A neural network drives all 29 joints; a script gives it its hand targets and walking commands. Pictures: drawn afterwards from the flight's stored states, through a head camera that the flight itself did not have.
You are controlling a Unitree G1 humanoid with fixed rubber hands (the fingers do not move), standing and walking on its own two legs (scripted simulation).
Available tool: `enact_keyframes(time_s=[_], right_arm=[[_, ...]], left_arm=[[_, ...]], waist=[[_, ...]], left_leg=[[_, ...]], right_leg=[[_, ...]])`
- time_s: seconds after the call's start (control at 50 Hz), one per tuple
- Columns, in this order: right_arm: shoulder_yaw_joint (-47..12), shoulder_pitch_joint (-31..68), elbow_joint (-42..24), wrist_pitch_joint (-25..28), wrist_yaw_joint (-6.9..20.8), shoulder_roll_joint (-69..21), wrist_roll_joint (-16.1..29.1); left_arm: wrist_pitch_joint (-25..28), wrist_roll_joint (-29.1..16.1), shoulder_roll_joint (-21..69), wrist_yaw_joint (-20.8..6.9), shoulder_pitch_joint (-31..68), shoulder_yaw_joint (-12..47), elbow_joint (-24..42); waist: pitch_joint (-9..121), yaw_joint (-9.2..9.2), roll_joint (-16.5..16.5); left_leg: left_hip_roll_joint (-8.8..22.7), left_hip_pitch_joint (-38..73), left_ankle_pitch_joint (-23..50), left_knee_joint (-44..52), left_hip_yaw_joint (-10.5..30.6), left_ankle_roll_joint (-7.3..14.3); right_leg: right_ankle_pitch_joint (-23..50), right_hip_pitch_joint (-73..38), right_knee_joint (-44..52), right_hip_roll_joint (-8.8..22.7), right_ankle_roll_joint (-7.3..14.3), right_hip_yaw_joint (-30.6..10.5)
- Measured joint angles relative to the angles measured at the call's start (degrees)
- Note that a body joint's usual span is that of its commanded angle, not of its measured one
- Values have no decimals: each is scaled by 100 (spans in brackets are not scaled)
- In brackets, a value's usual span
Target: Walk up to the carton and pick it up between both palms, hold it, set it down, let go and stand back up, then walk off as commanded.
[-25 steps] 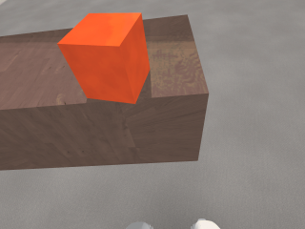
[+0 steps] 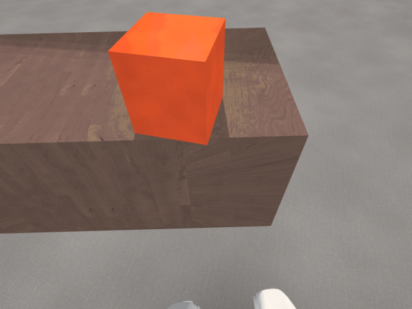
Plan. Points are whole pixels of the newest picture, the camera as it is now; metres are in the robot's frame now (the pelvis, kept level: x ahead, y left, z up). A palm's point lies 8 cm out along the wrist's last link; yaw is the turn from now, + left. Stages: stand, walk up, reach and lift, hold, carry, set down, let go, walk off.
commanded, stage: walk up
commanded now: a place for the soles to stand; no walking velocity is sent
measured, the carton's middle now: (177, 79) +0.72 +0.10 +0.06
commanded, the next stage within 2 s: none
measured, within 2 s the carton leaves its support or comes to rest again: neither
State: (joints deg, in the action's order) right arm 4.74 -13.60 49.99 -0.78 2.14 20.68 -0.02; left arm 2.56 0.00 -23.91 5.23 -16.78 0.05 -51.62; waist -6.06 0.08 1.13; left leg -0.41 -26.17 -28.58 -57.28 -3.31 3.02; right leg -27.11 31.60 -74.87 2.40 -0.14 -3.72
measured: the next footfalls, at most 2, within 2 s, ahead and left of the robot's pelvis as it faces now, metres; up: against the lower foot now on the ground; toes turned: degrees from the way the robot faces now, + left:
right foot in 0.28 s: +0.12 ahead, -0.16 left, +0.00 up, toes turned -2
left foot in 0.56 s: +0.06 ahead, +0.07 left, +0.00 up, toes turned +2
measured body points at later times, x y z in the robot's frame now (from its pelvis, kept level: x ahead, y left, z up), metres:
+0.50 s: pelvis +0.01 -0.04 +0.01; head +0.05 -0.08 +0.45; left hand +0.07 +0.27 -0.09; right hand +0.10 -0.34 -0.13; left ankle +0.02 +0.07 -0.67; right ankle +0.08 -0.16 -0.68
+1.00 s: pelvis +0.01 -0.04 +0.01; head +0.05 -0.05 +0.45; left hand +0.08 +0.27 -0.11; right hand +0.10 -0.35 -0.12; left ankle +0.02 +0.07 -0.68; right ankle +0.07 -0.16 -0.68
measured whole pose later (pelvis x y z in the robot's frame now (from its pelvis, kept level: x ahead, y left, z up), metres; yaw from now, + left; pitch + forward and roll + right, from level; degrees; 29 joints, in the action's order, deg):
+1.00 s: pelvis +0.01 -0.04 +0.01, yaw -1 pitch -1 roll +1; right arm 4.7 -8.4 53.6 0.3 1.1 20.7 0.0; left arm 3.0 0.0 -21.4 3.1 -14.6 0.1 -51.6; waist -6.0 0.1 0.2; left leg 0.2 -24.6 -28.1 -53.6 -3.5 1.8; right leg -22.3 30.3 -53.6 2.0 0.7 0.6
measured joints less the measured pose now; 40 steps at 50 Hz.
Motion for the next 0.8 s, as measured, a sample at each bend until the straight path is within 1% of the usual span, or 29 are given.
enact_keyframes(time_s=[0.08,0.14,0.2,0.26,0.28,0.32,0.4,0.5,0.54,0.58,0.68,0.72,0.8], right_arm=[[0,-157,1,55,-58,-1,0],[-1,-257,1,58,-84,-1,0],[-1,-294,1,58,-92,-2,0],[-1,-260,0,58,-93,-2,0],[-1,-227,-1,58,-94,-2,0],[0,-153,1,51,-104,-1,0],[0,159,-1,-2,-104,-1,0],[-1,340,1,-1,-104,-1,0],[-1,338,36,-3,-104,0,0],[-3,339,122,0,-104,0,0],[-3,243,315,47,-104,0,0],[-3,245,355,49,-104,-1,0],[-3,357,354,49,-104,-1,0]], left_arm=[[-38,0,-76,0,1,0,2],[-38,0,-82,0,35,1,3],[-37,0,-83,0,88,1,3],[8,0,-83,-12,106,2,5],[31,0,-77,-23,106,2,5],[124,0,11,-55,110,3,4],[162,0,178,-108,111,3,1],[162,0,306,-160,110,2,1],[150,0,311,-173,110,1,1],[84,0,308,-177,116,1,-3],[0,0,239,-191,189,0,2],[63,0,208,-192,192,1,4],[201,0,245,-196,193,2,1]], waist=[[0,-1,-224],[0,-2,-314],[0,-3,-356],[2,-5,-359],[2,-3,-344],[-1,-2,-195],[-1,-2,-12],[-1,-1,230],[2,1,294],[-1,0,290],[8,-1,137],[7,-1,57],[7,-1,-9]], left_leg=[[-1,1,34,118,-45,42],[-1,2,18,125,-54,55],[-2,2,7,125,-55,25],[-2,1,7,126,-61,-46],[-1,1,7,123,-59,-76],[37,2,7,113,16,-111],[37,1,-137,108,18,-112],[37,4,-138,108,29,-112],[39,68,-140,247,32,-112],[32,126,57,367,6,-114],[29,136,41,368,-20,-115],[42,137,31,369,-13,-134],[53,137,43,369,-6,-147]], right_leg=[[18,2,262,1,0,-55],[17,3,581,0,0,-18],[17,5,1006,0,0,117],[14,-28,1670,0,-1,356],[207,-80,1964,-1,8,421],[429,-87,1987,-37,42,511],[494,-85,2083,-36,135,504],[577,-87,2215,-36,139,510],[566,-85,2197,-37,139,528],[529,-87,2142,-30,139,505],[135,-98,2026,-30,139,425],[518,-118,2134,-36,108,428],[438,-119,2118,-45,79,435]])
